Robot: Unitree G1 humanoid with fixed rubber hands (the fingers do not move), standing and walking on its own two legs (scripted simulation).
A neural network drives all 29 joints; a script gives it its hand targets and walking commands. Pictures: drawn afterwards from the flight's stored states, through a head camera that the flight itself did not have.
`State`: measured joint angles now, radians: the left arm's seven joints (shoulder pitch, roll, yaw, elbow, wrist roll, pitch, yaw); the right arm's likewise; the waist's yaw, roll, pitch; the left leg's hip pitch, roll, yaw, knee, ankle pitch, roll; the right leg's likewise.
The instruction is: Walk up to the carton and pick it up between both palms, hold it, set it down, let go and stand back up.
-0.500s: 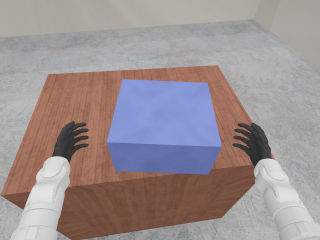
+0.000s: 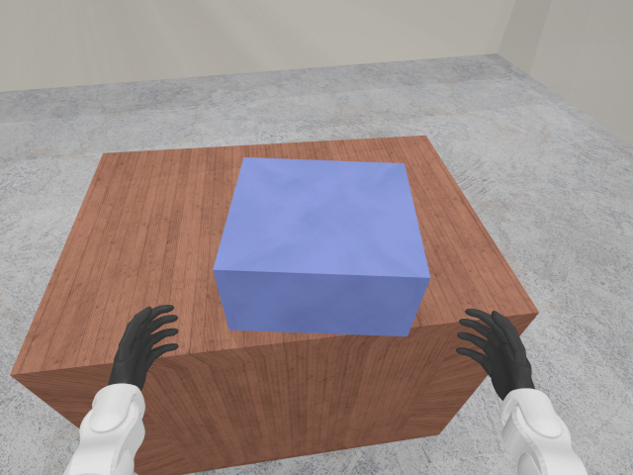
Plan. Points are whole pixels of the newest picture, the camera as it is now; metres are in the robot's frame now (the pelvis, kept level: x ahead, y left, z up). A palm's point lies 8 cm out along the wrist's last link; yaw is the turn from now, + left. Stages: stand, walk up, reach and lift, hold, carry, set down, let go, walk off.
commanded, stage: set down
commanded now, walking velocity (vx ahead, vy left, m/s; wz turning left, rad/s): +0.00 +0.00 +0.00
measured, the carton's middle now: (321, 242) +0.50 +0.03 -0.01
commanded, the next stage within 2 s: let go in 1.28 s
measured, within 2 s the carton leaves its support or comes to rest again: neither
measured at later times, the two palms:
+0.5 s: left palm (146, 378) +0.25 +0.26 -0.02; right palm (502, 412) +0.23 -0.21 -0.03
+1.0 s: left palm (147, 415) +0.21 +0.25 -0.05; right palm (494, 424) +0.22 -0.21 -0.05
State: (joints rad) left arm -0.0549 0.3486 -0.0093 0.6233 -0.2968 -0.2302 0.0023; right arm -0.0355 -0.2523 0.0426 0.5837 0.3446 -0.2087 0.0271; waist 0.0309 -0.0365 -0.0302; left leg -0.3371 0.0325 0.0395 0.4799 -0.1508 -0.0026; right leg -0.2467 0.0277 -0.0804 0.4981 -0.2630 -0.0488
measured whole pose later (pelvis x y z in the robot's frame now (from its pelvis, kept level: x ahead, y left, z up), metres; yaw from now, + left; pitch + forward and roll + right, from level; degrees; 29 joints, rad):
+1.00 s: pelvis +0.05 +0.00 +0.01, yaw -1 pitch -4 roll +0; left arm 0.23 0.26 0.02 0.50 -0.10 -0.06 -0.02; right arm 0.17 -0.19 0.06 0.70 0.14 -0.27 0.00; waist 0.03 -0.03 0.05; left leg -0.13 0.02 0.06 0.42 -0.22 -0.01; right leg -0.03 0.02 -0.06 0.40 -0.30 -0.04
